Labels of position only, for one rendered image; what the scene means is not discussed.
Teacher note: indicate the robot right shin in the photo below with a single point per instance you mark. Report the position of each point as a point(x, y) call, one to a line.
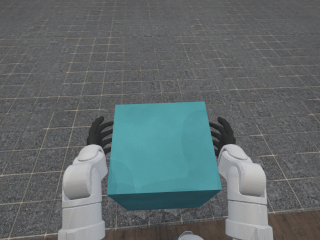
point(186, 233)

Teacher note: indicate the carton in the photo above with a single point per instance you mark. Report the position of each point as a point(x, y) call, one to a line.
point(162, 156)

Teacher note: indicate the robot left hand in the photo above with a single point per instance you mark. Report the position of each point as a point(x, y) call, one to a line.
point(95, 136)

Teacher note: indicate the left robot forearm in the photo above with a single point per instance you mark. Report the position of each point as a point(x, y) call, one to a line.
point(82, 196)

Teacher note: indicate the right robot forearm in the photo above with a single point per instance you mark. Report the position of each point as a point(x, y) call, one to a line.
point(246, 190)

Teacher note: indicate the robot right hand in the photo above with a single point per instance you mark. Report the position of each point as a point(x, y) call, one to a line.
point(225, 138)

